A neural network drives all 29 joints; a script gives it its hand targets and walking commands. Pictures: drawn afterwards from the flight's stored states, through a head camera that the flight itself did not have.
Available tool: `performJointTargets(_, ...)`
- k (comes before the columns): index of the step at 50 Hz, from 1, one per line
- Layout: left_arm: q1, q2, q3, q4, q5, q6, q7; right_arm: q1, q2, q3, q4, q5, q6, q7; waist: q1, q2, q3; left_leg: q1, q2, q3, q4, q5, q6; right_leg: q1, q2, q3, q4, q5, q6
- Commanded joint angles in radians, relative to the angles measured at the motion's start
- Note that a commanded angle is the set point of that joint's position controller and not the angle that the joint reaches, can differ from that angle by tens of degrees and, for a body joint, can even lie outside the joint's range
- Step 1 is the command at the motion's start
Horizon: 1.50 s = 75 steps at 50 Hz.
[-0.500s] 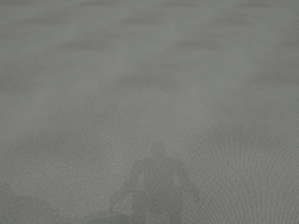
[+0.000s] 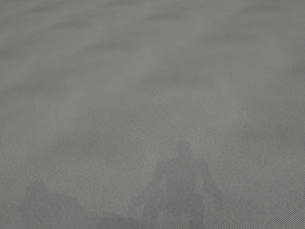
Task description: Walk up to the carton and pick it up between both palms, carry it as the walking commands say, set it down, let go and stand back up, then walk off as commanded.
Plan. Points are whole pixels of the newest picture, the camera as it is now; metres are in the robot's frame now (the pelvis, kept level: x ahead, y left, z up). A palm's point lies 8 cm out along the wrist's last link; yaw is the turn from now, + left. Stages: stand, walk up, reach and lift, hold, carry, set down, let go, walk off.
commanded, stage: walk off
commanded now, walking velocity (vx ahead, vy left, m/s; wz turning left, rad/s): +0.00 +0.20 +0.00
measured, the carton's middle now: out of the picture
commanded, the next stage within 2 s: stand in 1.96 s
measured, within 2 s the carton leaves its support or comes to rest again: rests again in 1.72 s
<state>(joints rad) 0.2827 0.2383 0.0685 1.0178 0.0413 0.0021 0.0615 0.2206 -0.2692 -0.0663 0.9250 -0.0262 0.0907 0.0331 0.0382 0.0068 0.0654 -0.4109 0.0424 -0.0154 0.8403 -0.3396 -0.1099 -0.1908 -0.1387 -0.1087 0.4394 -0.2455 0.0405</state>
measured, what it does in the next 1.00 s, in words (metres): steps to the left: right foot, then left foot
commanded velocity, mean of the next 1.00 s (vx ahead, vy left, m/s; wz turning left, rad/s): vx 0.00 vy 0.20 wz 0.00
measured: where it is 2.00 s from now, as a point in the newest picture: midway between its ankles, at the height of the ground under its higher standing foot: outside the picture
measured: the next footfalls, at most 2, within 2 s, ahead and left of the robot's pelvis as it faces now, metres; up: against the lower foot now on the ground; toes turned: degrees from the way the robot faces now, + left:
right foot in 0.50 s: +0.01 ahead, +0.05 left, +0.00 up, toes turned -9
left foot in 0.90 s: +0.01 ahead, +0.37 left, +0.00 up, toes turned +4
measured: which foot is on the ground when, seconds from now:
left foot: down 0.00-0.50, up 0.52-0.88, down 0.90-1.00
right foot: down 0.00-0.10, up 0.12-0.48, down 0.50-0.90, up 0.92-1.00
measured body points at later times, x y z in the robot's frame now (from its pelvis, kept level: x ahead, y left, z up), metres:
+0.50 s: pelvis -0.02 +0.13 -0.01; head +0.00 +0.11 +0.43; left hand +0.06 +0.38 -0.15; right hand +0.02 -0.11 -0.17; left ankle +0.01 +0.18 -0.75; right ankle -0.03 +0.05 -0.75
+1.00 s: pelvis -0.04 +0.26 -0.01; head -0.01 +0.29 +0.44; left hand -0.03 +0.55 -0.16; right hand +0.05 +0.00 -0.13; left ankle -0.03 +0.37 -0.75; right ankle -0.06 +0.10 -0.69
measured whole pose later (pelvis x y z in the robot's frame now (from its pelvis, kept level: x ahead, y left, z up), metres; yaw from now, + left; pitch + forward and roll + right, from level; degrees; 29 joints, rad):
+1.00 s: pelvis -0.04 +0.26 -0.01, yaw -1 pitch +0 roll +0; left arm 0.26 0.29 0.09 1.01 0.02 0.06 0.06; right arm 0.19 -0.23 -0.04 0.90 -0.04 0.05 0.01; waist 0.03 -0.05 0.07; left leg -0.25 0.03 0.09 0.49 -0.24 0.02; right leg -0.44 -0.09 0.02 0.98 -0.52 0.00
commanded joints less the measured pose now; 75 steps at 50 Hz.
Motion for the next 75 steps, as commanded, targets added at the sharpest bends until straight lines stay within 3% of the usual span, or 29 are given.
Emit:
performJointTargets(1,0.038,0.226,0.058,-0.021,0.008,0.006,-0.004,-0.036,-0.021,0.006,-0.079,0.006,-0.008,0.006,0.027,-0.267,-0.023,0.057,-0.004,0.096,-0.176,-0.034,0.008,0.01,-0.186,0.13,-0.115,0.397,-0.156)
performJointTargets(4,0.005,0.229,0.062,-0.027,-0.005,0.018,-0.004,0.087,-0.046,-0.01,-0.032,-0.004,-0.019,-0.004,-0.036,-0.205,-0.058,0.257,-0.025,0.131,-0.471,0.13,0.058,-0.043,-0.168,0.114,-0.005,0.364,-0.099)
performJointTargets(5,0.048,0.189,0.053,-0.022,-0.003,0.016,-0.009,0.163,-0.087,-0.022,-0.007,-0.016,-0.034,-0.008,-0.057,-0.074,-0.121,0.425,0.021,0.081,-0.544,0.188,0.068,-0.12,-0.103,0.06,0.137,0.214,-0.06)
performJointTargets(6,0.058,0.069,0.026,-0.055,0.005,0.025,-0.016,0.185,-0.202,-0.037,-0.023,-0.019,-0.048,-0.004,-0.071,0.262,-0.151,0.517,0.274,-0.179,-0.59,0.348,0.125,-0.342,0.034,-0.028,0.398,-0.348,-0.017)
performJointTargets(7,-0.025,0.04,0.011,-0.079,-0.014,0.049,0.005,0.155,-0.245,-0.042,-0.034,-0.011,-0.054,-0.014,-0.119,0.386,-0.137,0.295,0.31,-0.181,-0.576,0.417,0.253,-0.327,0.102,0.08,0.6,-0.461,-0.043)
performJointTargets(10,-0.024,0.118,0.031,-0.059,-0.027,0.054,-0.001,-0.012,-0.114,0.002,-0.067,-0.015,-0.048,-0.04,-0.026,0.168,-0.058,0.207,0.182,-0.045,-0.567,0.303,0.225,-0.342,0.1,0.144,0.755,-0.263,-0.075)
performJointTargets(18,-0.047,0.051,-0.004,-0.061,-0.022,0.051,0.007,0.057,-0.066,0.025,-0.035,-0.013,-0.052,-0.065,-0.056,0.144,-0.054,0.252,0.189,-0.112,-0.545,0.344,0.33,-0.243,0.089,0.021,0.447,-0.27,-0.056)
performJointTargets(23,0.035,0.032,-0.018,-0.031,-0.036,0.035,0.018,0.049,-0.081,0.025,-0.009,-0.004,-0.041,-0.06,-0.007,0.079,-0.079,0.206,0.169,-0.118,-0.52,0.375,0.303,-0.034,0.098,-0.002,0.094,-0.115,-0.093)
performJointTargets(24,0.082,0.046,-0.016,-0.022,-0.029,0.027,0.019,0.056,-0.087,0.023,-0.003,0.007,-0.039,-0.061,0.025,0.052,-0.079,0.118,0.142,-0.092,-0.498,0.285,0.25,0.095,0.054,0.029,-0.078,0.042,-0.095)
performJointTargets(25,0.13,0.124,-0.002,-0.02,-0.007,0.016,0.021,0.081,-0.055,0.026,-0.008,0.019,-0.044,-0.06,0.036,-0.113,-0.094,-0.044,0.07,-0.026,-0.345,0.11,0.174,0.251,-0.148,0.268,-0.204,-0.044,-0.116)
performJointTargets(26,0.096,0.251,0.031,-0.038,0.0,0.028,0.023,0.066,-0.047,0.018,-0.037,0.009,-0.044,-0.058,0.045,-0.346,0.009,-0.202,-0.066,0.129,-0.077,-0.196,0.105,0.121,-0.454,0.559,-0.271,0.116,-0.285)
performJointTargets(27,0.124,0.198,0.024,-0.015,0.001,0.026,0.025,-0.017,-0.099,0.001,-0.046,-0.024,-0.035,-0.051,0.06,-0.172,0.032,-0.157,-0.032,-0.025,0.153,-0.163,0.096,0.011,-0.433,0.505,-0.249,0.209,-0.338)
performJointTargets(29,-0.009,0.129,0.007,-0.04,-0.011,0.011,0.019,0.048,-0.064,-0.008,-0.016,-0.012,-0.035,-0.034,-0.031,-0.073,0.017,-0.134,-0.041,-0.1,0.265,-0.027,0.075,-0.024,-0.284,0.297,-0.223,0.181,-0.242)
performJointTargets(31,-0.042,0.107,0.0,-0.051,-0.022,-0.006,0.013,0.089,-0.059,-0.02,0.009,-0.022,-0.034,-0.019,-0.044,-0.12,-0.01,-0.144,-0.06,-0.086,0.292,0.036,0.042,0.032,-0.203,0.187,-0.172,0.314,-0.188)
performJointTargets(36,0.028,0.144,0.024,-0.031,-0.003,-0.011,0.005,0.024,-0.011,-0.005,-0.023,-0.001,-0.012,-0.002,-0.003,-0.199,-0.034,-0.12,-0.03,-0.019,0.12,0.019,-0.011,0.081,-0.188,0.134,-0.13,0.394,-0.181)
performJointTargets(40,0.045,0.202,0.052,-0.023,0.004,0.003,-0.003,-0.042,-0.014,0.005,-0.068,0.0,-0.007,0.004,0.028,-0.251,-0.017,0.017,0.006,0.066,-0.118,-0.019,0.005,0.009,-0.187,0.138,-0.144,0.28,-0.167)
performJointTargets(43,0.007,0.237,0.069,-0.032,0.002,0.018,-0.005,0.047,-0.04,-0.003,-0.048,0.003,-0.013,0.001,-0.015,-0.248,-0.039,0.158,0.005,0.096,-0.358,0.047,0.05,-0.021,-0.209,0.158,-0.09,0.336,-0.141)
performJointTargets(45,0.044,0.184,0.056,-0.03,-0.003,0.018,-0.011,0.166,-0.084,-0.019,0.003,-0.019,-0.035,-0.007,-0.054,-0.063,-0.116,0.427,0.012,0.084,-0.538,0.167,0.072,-0.144,-0.117,0.075,0.107,0.186,-0.075)
performJointTargets(46,0.075,0.085,0.032,-0.045,0.013,0.026,-0.021,0.189,-0.158,-0.027,-0.01,-0.019,-0.049,-0.004,-0.052,0.221,-0.146,0.502,0.242,-0.143,-0.573,0.305,0.103,-0.301,0.002,-0.011,0.376,-0.32,-0.031)
performJointTargets(47,-0.011,0.027,0.013,-0.08,-0.012,0.048,0.001,0.136,-0.245,-0.04,-0.031,-0.012,-0.053,-0.015,-0.106,0.434,-0.117,0.279,0.307,-0.186,-0.594,0.347,0.242,-0.349,0.106,0.054,0.57,-0.452,-0.043)
performJointTargets(50,-0.029,0.12,0.034,-0.062,-0.029,0.056,-0.002,-0.011,-0.112,0.005,-0.064,-0.018,-0.048,-0.037,-0.029,0.165,-0.044,0.184,0.182,-0.053,-0.583,0.27,0.223,-0.347,0.106,0.146,0.754,-0.267,-0.077)
performJointTargets(58,-0.047,0.049,-0.001,-0.063,-0.022,0.05,0.004,0.06,-0.064,0.025,-0.033,-0.012,-0.053,-0.066,-0.057,0.154,-0.048,0.265,0.183,-0.107,-0.543,0.348,0.328,-0.259,0.087,0.02,0.453,-0.267,-0.053)
performJointTargets(63,0.038,0.03,-0.017,-0.034,-0.037,0.032,0.018,0.051,-0.079,0.023,-0.005,-0.005,-0.043,-0.06,-0.008,0.09,-0.082,0.23,0.166,-0.113,-0.507,0.417,0.305,-0.047,0.098,-0.006,0.093,-0.115,-0.089)
performJointTargets(64,0.086,0.043,-0.015,-0.024,-0.031,0.023,0.019,0.058,-0.085,0.021,0.002,0.006,-0.041,-0.061,0.025,0.063,-0.082,0.144,0.141,-0.086,-0.484,0.33,0.252,0.083,0.056,0.024,-0.083,0.05,-0.09)
performJointTargets(65,0.136,0.122,-0.001,-0.022,-0.008,0.013,0.02,0.083,-0.053,0.024,-0.003,0.018,-0.047,-0.06,0.037,-0.1,-0.1,-0.018,0.071,-0.023,-0.334,0.156,0.175,0.246,-0.143,0.257,-0.208,-0.018,-0.107)
performJointTargets(66,0.103,0.252,0.032,-0.038,-0.001,0.024,0.022,0.07,-0.042,0.017,-0.033,0.009,-0.047,-0.058,0.041,-0.34,0.003,-0.195,-0.067,0.127,-0.088,-0.19,0.107,0.133,-0.447,0.551,-0.264,0.161,-0.274)
performJointTargets(67,0.134,0.197,0.024,-0.015,-0.001,0.023,0.023,-0.009,-0.095,0.0,-0.041,-0.024,-0.036,-0.051,0.058,-0.169,0.02,-0.147,-0.034,-0.024,0.141,-0.168,0.098,0.026,-0.429,0.498,-0.238,0.249,-0.328)
performJointTargets(69,0.007,0.126,0.007,-0.04,-0.013,0.01,0.017,0.043,-0.059,-0.008,-0.014,-0.012,-0.035,-0.033,-0.028,-0.074,0.01,-0.132,-0.041,-0.101,0.253,-0.03,0.078,-0.011,-0.283,0.296,-0.216,0.206,-0.237)
performJointTargets(75,0.026,0.127,0.016,-0.038,-0.009,-0.016,0.005,0.045,-0.021,-0.012,-0.006,-0.003,-0.017,-0.004,-0.016,-0.169,-0.042,-0.131,-0.054,-0.054,0.207,0.034,-0.004,0.081,-0.187,0.136,-0.127,0.438,-0.18)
